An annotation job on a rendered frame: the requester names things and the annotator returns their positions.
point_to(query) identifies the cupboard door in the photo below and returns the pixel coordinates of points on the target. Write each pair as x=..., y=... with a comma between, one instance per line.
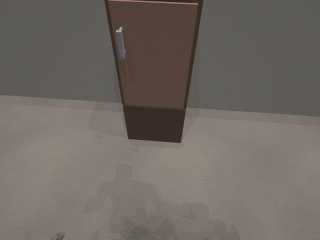
x=157, y=38

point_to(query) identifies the handle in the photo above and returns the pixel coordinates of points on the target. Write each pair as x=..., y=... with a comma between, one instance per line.
x=120, y=43

